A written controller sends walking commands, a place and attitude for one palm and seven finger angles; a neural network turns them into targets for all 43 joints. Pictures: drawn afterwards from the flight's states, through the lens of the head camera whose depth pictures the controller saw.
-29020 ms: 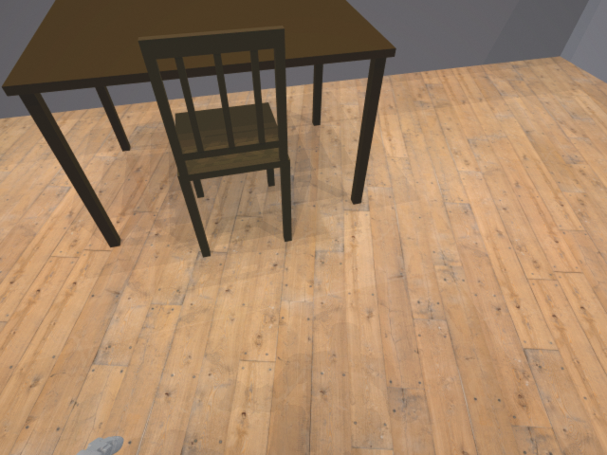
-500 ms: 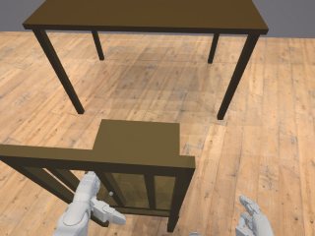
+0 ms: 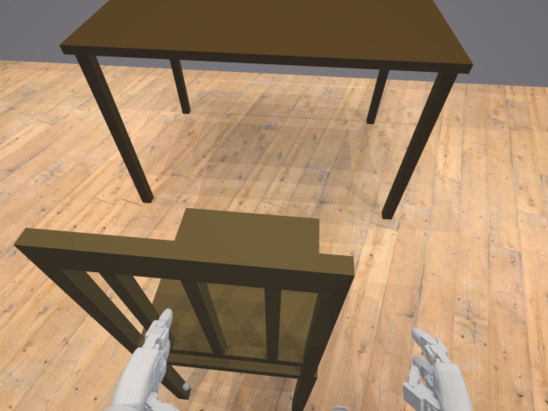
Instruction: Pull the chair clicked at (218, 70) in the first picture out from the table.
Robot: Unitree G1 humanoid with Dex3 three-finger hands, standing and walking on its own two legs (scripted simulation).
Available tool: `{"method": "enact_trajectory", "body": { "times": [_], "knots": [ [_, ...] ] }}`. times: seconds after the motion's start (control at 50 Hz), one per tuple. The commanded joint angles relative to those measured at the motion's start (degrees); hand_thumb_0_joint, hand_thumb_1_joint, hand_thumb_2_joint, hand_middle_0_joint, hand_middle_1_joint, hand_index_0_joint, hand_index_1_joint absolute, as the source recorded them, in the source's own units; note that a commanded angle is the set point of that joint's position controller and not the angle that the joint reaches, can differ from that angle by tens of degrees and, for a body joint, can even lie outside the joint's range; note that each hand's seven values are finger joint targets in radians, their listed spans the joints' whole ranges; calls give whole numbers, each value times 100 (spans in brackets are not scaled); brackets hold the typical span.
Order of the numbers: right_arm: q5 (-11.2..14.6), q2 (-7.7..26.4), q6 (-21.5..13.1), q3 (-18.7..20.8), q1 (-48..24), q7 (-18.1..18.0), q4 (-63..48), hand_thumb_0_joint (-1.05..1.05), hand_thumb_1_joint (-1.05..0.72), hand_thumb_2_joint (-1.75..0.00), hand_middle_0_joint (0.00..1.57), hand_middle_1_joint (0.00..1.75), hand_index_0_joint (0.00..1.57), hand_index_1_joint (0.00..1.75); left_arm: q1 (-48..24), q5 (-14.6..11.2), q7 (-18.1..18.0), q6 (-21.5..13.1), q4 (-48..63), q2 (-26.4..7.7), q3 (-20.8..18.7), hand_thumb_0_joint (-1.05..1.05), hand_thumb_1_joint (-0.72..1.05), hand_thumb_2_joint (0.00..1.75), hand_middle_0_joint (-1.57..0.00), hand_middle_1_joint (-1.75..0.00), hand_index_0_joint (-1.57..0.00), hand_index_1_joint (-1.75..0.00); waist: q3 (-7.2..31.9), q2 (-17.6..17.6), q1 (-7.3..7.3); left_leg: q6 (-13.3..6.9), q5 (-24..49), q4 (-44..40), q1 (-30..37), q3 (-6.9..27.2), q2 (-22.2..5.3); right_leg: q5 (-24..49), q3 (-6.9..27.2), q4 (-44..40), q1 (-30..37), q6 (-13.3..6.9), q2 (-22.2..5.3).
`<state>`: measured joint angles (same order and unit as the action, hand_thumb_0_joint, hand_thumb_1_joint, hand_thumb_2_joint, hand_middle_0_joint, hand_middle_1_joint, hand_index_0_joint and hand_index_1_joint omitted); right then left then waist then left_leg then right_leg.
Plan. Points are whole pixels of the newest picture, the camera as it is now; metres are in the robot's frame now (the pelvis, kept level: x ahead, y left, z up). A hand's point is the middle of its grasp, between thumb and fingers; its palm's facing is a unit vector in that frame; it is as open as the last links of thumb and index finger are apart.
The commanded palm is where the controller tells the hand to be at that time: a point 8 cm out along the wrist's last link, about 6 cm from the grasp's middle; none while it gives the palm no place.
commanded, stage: draw the fingers out of the gap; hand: left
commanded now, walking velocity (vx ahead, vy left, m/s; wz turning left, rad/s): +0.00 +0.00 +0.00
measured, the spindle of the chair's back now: (208, 319) +0.27 +0.11 -0.04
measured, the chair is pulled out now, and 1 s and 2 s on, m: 0.63 0.63 0.63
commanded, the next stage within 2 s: draw the hand back to the body in 0.10 s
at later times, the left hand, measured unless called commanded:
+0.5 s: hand (153, 394) +0.16 +0.15 +0.04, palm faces +0.02 -1.00 -0.04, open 17.4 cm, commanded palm +0.12 +0.21 +0.06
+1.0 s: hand (61, 357) +0.17 +0.22 +0.13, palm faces +0.31 -0.87 -0.38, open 15.2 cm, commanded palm +0.13 +0.26 +0.16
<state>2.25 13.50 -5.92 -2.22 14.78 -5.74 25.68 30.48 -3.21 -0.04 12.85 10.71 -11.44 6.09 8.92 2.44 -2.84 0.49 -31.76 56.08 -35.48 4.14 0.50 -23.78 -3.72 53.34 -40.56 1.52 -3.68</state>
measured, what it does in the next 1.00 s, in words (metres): stands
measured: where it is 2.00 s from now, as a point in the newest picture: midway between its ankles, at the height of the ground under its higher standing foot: outside the picture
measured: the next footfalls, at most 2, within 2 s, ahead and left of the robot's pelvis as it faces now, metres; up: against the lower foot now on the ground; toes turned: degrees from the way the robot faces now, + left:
none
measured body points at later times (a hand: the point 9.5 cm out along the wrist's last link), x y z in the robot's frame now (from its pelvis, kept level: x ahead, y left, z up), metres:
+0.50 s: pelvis -0.01 +0.00 -0.03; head +0.03 +0.00 +0.42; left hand +0.15 +0.20 +0.05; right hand +0.18 -0.23 -0.09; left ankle -0.04 +0.13 -0.68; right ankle +0.02 -0.14 -0.68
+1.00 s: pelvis +0.00 +0.00 +0.03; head -0.01 -0.02 +0.48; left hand +0.15 +0.26 +0.15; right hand +0.19 -0.23 -0.04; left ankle -0.04 +0.13 -0.68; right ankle +0.02 -0.14 -0.68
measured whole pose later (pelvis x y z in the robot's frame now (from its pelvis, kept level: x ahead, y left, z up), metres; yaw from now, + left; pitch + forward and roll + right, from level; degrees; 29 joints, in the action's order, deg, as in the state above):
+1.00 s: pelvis +0.00 +0.00 +0.03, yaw +1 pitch +2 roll -2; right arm 2.7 12.6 -6.6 -1.4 14.3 -7.8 31.1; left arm 37.9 -3.5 -9.1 1.2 26.7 -18.1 -7.7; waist 5.4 4.7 2.2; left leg 0.9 -27.8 45.0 -19.1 5.0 -0.5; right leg -20.1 -5.1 41.9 -23.5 1.2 -2.8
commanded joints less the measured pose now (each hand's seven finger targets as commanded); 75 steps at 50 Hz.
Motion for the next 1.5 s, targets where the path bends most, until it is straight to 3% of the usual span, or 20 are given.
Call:
{"method": "enact_trajectory", "body": {
  "times": [0.0, 0.2, 0.22, 0.26, 0.34, 0.42, 0.48, 0.56, 0.58, 0.7, 0.72, 0.74, 0.8, 0.96, 1.06, 1.18, 1.32, 1.36, 1.4, 1.48],
  "knots": [
    [16, 650, -344, 372, -468, -72, -1067, 0, -90, -90, 20, 30, 20, 30, 580, -9, -21, -304, 1517, -355, -220, 0, -55, 20, 0, 0, 0, 0, 592, -141, 79, -132, 1746, -953, -126, -156, -6, 908, -179, -668, 1040, -226, 104],
    [27, 577, -423, 456, -446, -76, -1220, 0, -90, -90, 20, 30, 20, 30, 1502, 165, 8, -590, 2047, -237, 74, 0, -55, 20, 0, 0, 0, 0, 487, -111, 82, -136, 1613, -755, -334, -147, 15, 689, -186, -479, 694, -233, 135],
    [17, 516, -534, 435, -421, -73, -1127, 0, -90, -90, 20, 30, 20, 30, 915, -456, -20, -1336, 2778, 119, -103, 0, -55, 20, 0, 0, 0, 0, 322, -303, 55, -79, 1633, -548, -512, -133, 68, 775, -322, -352, 399, -233, 199],
    [12, 547, -632, 466, -383, -69, -933, 0, -90, -90, 20, 30, 20, 30, 1065, -430, -59, -1842, 2609, -387, -500, 0, -55, 20, 0, 0, 0, 0, 489, -131, 159, -64, 1598, -491, -557, -130, 65, 647, -248, -258, 421, -281, 232],
    [74, 480, -674, 522, -392, 13, -819, 0, -90, -90, 20, 30, 20, 30, 1150, -583, 47, -2616, 2759, -336, -654, 0, -55, 20, 0, 0, 0, 0, 666, 178, 226, 3, 1730, -382, -476, -121, 55, 631, -235, -83, 315, -291, 228],
    [90, 439, -642, 598, -601, 188, -640, 0, -90, -90, 20, 30, 20, 30, 1212, -672, 423, -3415, 2321, -248, -650, 0, -55, 20, 0, 0, 0, 0, 526, -144, 214, 13, 1540, -160, -875, -127, 1, 600, -159, 54, 144, -261, 210],
    [123, 455, -658, 610, -700, 197, -694, 0, -90, -90, 20, 30, 20, 30, 959, -857, 639, -3799, 2993, -899, -1175, 0, -55, 20, 0, 0, 0, 0, 992, 262, 317, -33, 1548, -172, -684, -160, 21, 545, -10, -12, 496, -294, 172],
    [236, 410, -547, 596, -775, 150, -731, 0, -90, -90, 20, 30, 20, 30, 1327, -1010, 738, -3285, 2680, -833, -1463, 0, -55, 20, 0, 0, 0, 0, 1029, 157, 340, -62, 1650, -474, -418, -145, -11, 711, -99, -279, 902, -263, 173],
    [256, 426, -517, 577, -805, 116, -750, 0, -90, -90, 20, 30, 20, 30, 1329, -1087, 769, -3084, 2557, -668, -1401, 0, -55, 20, 0, 0, 0, 0, 791, -16, 264, -62, 1532, -545, -418, -145, -19, 656, -147, -357, 883, -226, 177],
    [293, 456, -658, 511, -794, -74, -687, 0, -90, -90, 20, 30, 20, 30, 1026, -1316, 845, -2638, 2675, -948, -1830, 0, -37, 29, -2, -4, -2, -4, 486, -368, 252, -105, 1391, -866, -183, -101, -31, 516, -108, -841, 1197, -177, 157],
    [115, 400, -439, 509, -596, -199, -734, 0, -90, -90, 20, 30, 20, 30, 1253, -308, -46, -2125, 2780, -1985, -2267, 0, -33, 31, -3, -5, -3, -5, 823, 46, 722, -52, 1622, -1195, 83, -132, -227, 734, 140, -966, 1825, -352, -6],
    [87, 303, -396, 404, -568, -213, -842, 0, -90, -90, 20, 30, 20, 30, 1274, -228, -376, -1879, 3125, -1394, -1893, 0, -30, 32, -4, -5, -4, -5, 494, 97, 525, -30, 1643, -1326, 172, -134, -196, 854, 13, -1086, 1895, -337, -34],
    [83, 326, -340, 345, -605, -242, -674, 0, -90, -90, 20, 30, 20, 30, 1062, -91, -770, -1542, 3036, -1251, -1754, 0, -19, 37, -5, -8, -5, -8, 53, 192, 470, -27, 1749, -1530, 465, -109, -257, 972, -65, -1307, 2007, -346, -15],
    [24, 461, -429, 276, -847, -240, -320, 0, -90, -90, 20, 30, 20, 30, 300, 52, -1057, -1498, 2729, -1512, -2038, 0, 10, 51, -9, -14, -9, -14, -566, 189, 510, -44, 1863, -2292, 1181, -37, -261, 1094, -114, -2024, 2585, -358, -19],
    [-9, 476, -528, 280, -936, -195, -128, 0, -90, -90, 20, 30, 20, 30, -66, 62, -1096, -1645, 2769, -1819, -2493, 0, 28, 60, -12, -17, -12, -17, -536, 216, 583, -52, 2078, -2609, 1613, -85, -271, 1338, -53, -2329, 2951, -355, -26],
    [-50, 459, -604, 298, -1062, -115, 93, 0, -90, -90, 20, 30, 20, 30, -210, 28, -1064, -1763, 2662, -1788, -2780, 0, 50, 71, -15, -22, -15, -22, -539, 234, 608, -70, 2520, -2861, 2051, -170, -295, 1862, 22, -2561, 3245, -330, -27],
    [-66, 499, -585, 356, -1116, -76, 269, 0, -90, -90, 20, 30, 20, 30, -596, -13, -1062, -1866, 2467, -2018, -3258, 0, 75, 83, -18, -27, -18, -27, -533, -75, 634, -114, 2777, -3069, 2304, -239, -327, 2182, 50, -2769, 3487, -293, -38],
    [-64, 536, -601, 370, -1136, -61, 316, 0, -90, -90, 20, 30, 20, 30, -853, -20, -1055, -1913, 2596, -2172, -3434, 0, 83, 87, -19, -29, -19, -29, -412, 90, 635, -104, 2875, -3113, 2400, -242, -324, 2238, 78, -2809, 3593, -310, -45],
    [-70, 519, -618, 362, -1142, -47, 353, 0, -90, -90, 20, 30, 20, 30, -952, -32, -1063, -1961, 2576, -2199, -3522, 0, 90, 90, -20, -30, -20, -30, -439, 213, 654, -108, 2959, -3156, 2474, -265, -325, 2335, 72, -2830, 3618, -308, -62],
    [-53, 531, -543, 404, -1190, -1, 401, 0, -90, -90, 20, 30, 20, 30, -593, -46, -969, -1905, 2135, -1740, -3169, 0, 90, 90, -20, -30, -20, -30, -609, 22, 638, -118, 3024, -3221, 2491, -301, -358, 2340, 32, -2874, 3564, -281, -55]
  ]
}}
